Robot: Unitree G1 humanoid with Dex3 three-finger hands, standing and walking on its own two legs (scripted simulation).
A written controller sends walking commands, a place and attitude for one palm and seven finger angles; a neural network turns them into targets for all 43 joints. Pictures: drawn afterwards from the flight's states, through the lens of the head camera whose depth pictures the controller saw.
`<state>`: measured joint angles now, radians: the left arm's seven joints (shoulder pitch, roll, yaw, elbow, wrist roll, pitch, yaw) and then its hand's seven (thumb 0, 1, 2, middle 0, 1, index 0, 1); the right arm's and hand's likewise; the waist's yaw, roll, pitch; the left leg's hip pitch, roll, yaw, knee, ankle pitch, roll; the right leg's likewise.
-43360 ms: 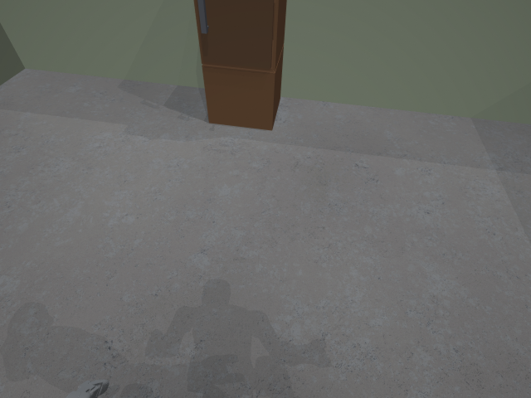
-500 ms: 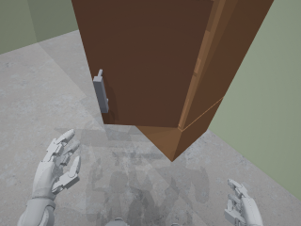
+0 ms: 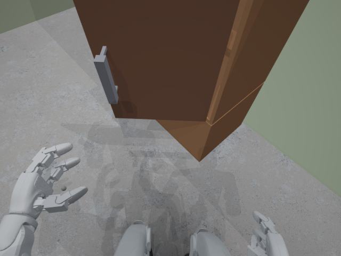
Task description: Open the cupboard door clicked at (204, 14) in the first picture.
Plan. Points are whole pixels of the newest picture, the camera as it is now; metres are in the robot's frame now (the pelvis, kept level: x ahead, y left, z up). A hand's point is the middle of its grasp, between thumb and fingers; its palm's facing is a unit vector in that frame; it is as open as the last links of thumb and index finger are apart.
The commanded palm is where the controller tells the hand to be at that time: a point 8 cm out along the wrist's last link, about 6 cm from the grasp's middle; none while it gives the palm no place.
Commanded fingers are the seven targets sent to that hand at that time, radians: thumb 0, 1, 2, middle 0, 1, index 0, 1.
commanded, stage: raise the hand with hooked fingers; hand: left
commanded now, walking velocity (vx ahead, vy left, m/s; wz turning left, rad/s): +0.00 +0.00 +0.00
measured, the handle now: (109, 76) +0.60 +0.21 +0.02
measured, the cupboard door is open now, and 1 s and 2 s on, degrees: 46 46 46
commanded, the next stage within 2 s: move the hooked fingers beside the handle in 1.28 s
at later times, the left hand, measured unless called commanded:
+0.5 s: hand (36, 181) +0.27 +0.30 +0.03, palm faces +0.03 -1.00 -0.05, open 13.6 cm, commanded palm +0.25 +0.34 +0.04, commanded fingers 0.00 -0.50 0.30 -0.30 -1.20 -0.30 -1.20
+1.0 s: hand (40, 170) +0.29 +0.30 +0.04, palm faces -0.02 -1.00 -0.05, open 13.9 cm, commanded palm +0.27 +0.35 +0.04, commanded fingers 0.00 -0.50 0.30 -0.30 -1.20 -0.30 -1.20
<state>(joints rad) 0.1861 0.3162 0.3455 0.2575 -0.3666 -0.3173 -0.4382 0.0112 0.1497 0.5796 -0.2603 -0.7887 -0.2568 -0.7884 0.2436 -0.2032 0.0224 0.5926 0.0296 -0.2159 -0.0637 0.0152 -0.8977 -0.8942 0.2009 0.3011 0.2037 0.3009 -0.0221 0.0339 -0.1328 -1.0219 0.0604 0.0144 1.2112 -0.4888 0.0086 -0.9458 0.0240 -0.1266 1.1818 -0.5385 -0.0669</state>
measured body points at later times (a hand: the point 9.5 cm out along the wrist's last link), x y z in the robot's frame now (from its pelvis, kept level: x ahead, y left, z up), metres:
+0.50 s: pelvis +0.00 +0.04 +0.00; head +0.09 +0.07 +0.44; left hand +0.26 +0.35 +0.04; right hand +0.20 -0.20 -0.07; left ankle +0.05 +0.11 -0.64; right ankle +0.02 -0.08 -0.64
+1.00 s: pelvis +0.00 +0.03 +0.00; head +0.10 +0.05 +0.44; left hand +0.28 +0.35 +0.04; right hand +0.16 -0.23 -0.08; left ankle +0.05 +0.11 -0.64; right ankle +0.02 -0.08 -0.64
